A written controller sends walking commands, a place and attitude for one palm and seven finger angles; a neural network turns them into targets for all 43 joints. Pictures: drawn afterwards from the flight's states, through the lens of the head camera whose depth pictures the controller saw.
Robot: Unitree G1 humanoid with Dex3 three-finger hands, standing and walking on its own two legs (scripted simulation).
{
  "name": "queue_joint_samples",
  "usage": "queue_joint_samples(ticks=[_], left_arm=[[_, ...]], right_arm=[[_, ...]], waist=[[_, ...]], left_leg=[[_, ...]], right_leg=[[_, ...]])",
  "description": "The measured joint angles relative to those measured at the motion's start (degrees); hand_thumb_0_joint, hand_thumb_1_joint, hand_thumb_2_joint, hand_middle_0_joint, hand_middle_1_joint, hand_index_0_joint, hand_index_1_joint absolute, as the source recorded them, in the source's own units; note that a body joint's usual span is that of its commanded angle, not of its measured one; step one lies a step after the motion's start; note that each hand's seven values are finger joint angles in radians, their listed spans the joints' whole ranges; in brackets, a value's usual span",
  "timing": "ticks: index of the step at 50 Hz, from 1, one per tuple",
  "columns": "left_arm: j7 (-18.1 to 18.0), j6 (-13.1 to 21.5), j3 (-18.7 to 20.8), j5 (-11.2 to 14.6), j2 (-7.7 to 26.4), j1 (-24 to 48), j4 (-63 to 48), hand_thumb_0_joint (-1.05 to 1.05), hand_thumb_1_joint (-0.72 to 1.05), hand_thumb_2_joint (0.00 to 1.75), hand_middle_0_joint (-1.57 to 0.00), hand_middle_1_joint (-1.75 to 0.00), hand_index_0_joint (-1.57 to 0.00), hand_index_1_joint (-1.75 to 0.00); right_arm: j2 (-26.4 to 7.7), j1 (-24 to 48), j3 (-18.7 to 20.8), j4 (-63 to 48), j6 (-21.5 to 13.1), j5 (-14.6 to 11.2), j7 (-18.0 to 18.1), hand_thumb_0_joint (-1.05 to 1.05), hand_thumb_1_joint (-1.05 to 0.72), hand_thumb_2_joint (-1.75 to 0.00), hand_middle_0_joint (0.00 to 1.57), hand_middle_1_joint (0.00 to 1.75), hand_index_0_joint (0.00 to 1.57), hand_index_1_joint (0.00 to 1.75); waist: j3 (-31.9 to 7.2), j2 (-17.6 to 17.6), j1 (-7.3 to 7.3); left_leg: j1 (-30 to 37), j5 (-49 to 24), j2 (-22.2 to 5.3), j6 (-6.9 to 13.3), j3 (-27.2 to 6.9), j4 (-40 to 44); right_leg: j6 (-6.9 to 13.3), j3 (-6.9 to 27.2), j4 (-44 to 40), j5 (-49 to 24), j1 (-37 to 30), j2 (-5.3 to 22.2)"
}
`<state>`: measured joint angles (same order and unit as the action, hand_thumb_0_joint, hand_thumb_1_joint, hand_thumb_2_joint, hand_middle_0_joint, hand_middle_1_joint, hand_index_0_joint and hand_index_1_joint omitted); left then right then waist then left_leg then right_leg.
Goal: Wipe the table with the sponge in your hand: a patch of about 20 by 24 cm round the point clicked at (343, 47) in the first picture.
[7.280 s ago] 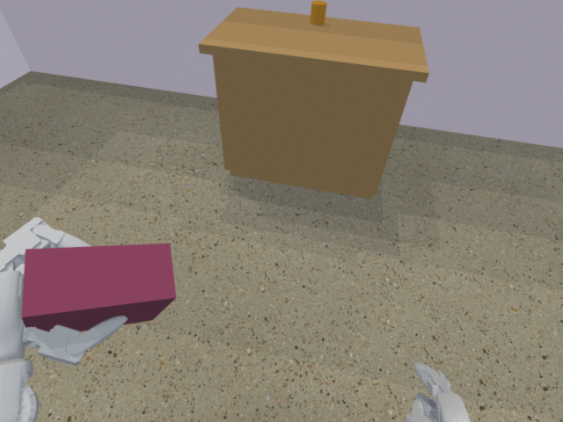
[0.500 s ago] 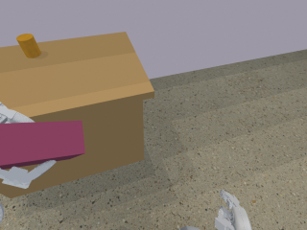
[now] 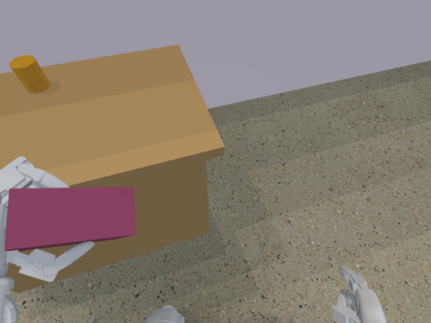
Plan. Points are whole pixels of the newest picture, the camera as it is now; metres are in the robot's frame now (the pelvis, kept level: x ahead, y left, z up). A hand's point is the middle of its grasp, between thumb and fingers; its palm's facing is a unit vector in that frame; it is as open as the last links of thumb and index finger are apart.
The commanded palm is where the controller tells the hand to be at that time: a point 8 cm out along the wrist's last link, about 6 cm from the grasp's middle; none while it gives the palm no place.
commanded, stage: take the last steps up to it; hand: left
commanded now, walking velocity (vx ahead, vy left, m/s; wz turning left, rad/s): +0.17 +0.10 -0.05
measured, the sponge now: (90, 218) +0.23 +0.18 +0.14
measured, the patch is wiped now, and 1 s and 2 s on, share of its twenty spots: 0.00 0.00 0.00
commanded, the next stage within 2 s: come to a stop and stand still in 0.18 s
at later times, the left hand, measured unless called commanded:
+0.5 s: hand (50, 174) +0.28 +0.25 +0.17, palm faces +0.37 -0.79 -0.49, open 10.1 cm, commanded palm +0.22 +0.29 +0.17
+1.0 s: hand out of the picture +0.22 +0.30 +0.17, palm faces +0.44 -0.81 -0.38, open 10.1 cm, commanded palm +0.17 +0.32 +0.17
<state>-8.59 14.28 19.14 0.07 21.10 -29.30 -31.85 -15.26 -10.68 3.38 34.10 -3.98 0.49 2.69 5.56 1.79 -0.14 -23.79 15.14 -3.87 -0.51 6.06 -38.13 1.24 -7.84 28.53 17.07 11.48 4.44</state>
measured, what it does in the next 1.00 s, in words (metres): steps on the spot: left foot, then right foot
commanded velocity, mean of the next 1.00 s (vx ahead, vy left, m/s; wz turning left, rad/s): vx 0.01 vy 0.04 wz -0.01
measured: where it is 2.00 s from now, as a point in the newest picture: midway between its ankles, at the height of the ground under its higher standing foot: outside the picture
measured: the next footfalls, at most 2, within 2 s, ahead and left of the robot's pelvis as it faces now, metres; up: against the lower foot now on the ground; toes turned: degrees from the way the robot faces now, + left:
left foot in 0.06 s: +0.11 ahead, +0.14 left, +0.00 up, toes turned +7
right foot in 0.42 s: +0.11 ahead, -0.07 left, +0.00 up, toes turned -8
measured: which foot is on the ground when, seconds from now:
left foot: up 0.00-0.04, down 0.06-0.48, up 0.50-0.80, down 0.82-1.00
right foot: down 0.00-0.06, up 0.08-0.40, down 0.42-0.84, up 0.86-1.00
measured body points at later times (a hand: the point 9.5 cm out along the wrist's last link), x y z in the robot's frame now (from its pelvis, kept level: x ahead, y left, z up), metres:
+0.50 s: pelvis +0.05 +0.02 -0.01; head +0.08 -0.01 +0.44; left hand +0.25 +0.29 +0.20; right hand +0.21 -0.19 -0.12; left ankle +0.07 +0.14 -0.74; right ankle +0.07 -0.06 -0.74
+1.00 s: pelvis +0.00 +0.05 +0.00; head +0.00 +0.06 +0.45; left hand +0.19 +0.34 +0.19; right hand +0.16 -0.17 -0.09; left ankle +0.03 +0.15 -0.74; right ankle -0.01 -0.07 -0.73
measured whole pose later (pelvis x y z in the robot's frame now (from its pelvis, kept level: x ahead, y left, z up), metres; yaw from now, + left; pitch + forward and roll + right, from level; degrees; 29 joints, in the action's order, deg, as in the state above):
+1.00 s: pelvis +0.00 +0.05 +0.00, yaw -1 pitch -1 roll +0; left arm -9.8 11.4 20.1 0.4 21.2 -24.8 -27.2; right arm -9.6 -13.5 -1.0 34.1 -4.9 0.2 3.7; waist 0.7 1.0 2.0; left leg -15.3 12.9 -0.3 1.1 1.7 -29.1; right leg -1.0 -2.7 36.2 21.7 15.5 0.6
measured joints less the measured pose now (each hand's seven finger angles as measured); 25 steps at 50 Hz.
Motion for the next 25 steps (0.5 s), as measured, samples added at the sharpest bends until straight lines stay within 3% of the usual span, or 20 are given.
queue_joint_samples(ticks=[3,5,7,10,16,21,22,25], left_arm=[[-0.5,0.5,1.4,0.3,1.7,-0.6,-3.2,-0.01,-0.49,0.99,-0.73,-1.35,-0.75,-1.35],[-0.8,0.9,2.9,0.6,3.3,1.6,-2.2,-0.01,-0.49,0.99,-0.73,-1.35,-0.75,-1.35],[-0.8,1.0,3.9,0.6,3.8,4.1,0.8,-0.01,-0.49,0.99,-0.73,-1.35,-0.75,-1.35],[-0.7,-0.4,4.4,0.8,3.0,5.7,3.6,-0.01,-0.49,0.99,-0.73,-1.35,-0.75,-1.35],[0.4,-1.8,1.5,1.1,0.5,1.8,0.1,-0.01,-0.49,0.99,-0.73,-1.35,-0.75,-1.35],[0.3,-2.7,1.6,1.3,2.2,0.6,0.1,-0.01,-0.49,0.99,-0.73,-1.35,-0.75,-1.35],[0.2,-2.8,1.7,1.2,2.1,1.1,1.0,-0.01,-0.49,0.99,-0.73,-1.35,-0.75,-1.35],[-0.1,-3.4,1.3,1.3,0.6,2.5,3.6,-0.01,-0.49,0.99,-0.73,-1.35,-0.75,-1.35]], right_arm=[[-0.1,-0.8,0.4,-1.5,-0.1,-0.2,0.5,0.01,-0.91,-0.90,0.19,0.30,0.19,0.30],[1.7,-0.3,0.6,-1.5,0.2,-0.5,0.9,0.01,-0.91,-0.90,0.19,0.30,0.19,0.30],[3.5,0.2,-0.1,-1.2,0.2,-0.6,0.8,0.01,-0.91,-0.90,0.19,0.30,0.19,0.30],[6.0,0.1,-2.0,-0.7,-0.5,-0.8,0.0,0.01,-0.91,-0.90,0.19,0.30,0.19,0.30],[8.4,-1.4,-5.0,0.0,-1.8,-0.5,-1.2,0.01,-0.90,-0.90,0.20,0.30,0.20,0.30],[8.5,-1.8,-6.3,0.7,-1.6,-0.3,-0.6,0.01,-0.90,-0.90,0.20,0.30,0.20,0.30],[8.1,-1.5,-6.3,0.9,-1.4,-0.3,-0.6,0.01,-0.90,-0.90,0.20,0.30,0.20,0.30],[6.1,-0.6,-5.7,1.9,-0.5,-0.6,-0.4,0.01,-0.90,-0.90,0.20,0.30,0.20,0.30]], waist=[[-1.1,-0.4,0.05],[-1.2,1.3,0.23],[-1.7,1.2,0.14],[-2.6,0.0,-0.28],[-3.1,-1.7,0.19],[-2.2,-2.0,0.98],[-1.9,-2.8,1.06],[-1.9,-5.6,0.46]], left_leg=[[5.7,-4.4,0.8,0.6,1.3,8.8],[5.7,-2.8,1.7,1.6,2.3,6.3],[5.9,-1.1,1.6,2.3,2.4,5.1],[6.8,-1.3,1.0,2.4,2.0,6.7],[8.4,-1.9,1.1,2.5,2.4,9.7],[8.4,-0.2,1.4,1.3,2.6,7.6],[8.2,0.5,1.0,1.0,2.4,6.3],[7.4,2.0,-0.2,-0.2,0.1,3.3]], right_leg=[[-1.5,0.6,4.3,3.4,0.2,-0.3],[-1.3,3.0,12.9,9.1,3.0,0.5],[-1.3,4.5,23.8,14.1,7.1,-0.8],[-1.9,3.8,31.4,12.2,11.6,-1.8],[-2.9,2.3,20.9,5.9,12.4,-1.5],[-3.0,1.5,4.6,0.5,5.8,-3.1],[-1.6,1.3,2.7,-2.7,4.8,-3.8],[2.3,0.3,2.4,-2.7,4.1,-5.5]])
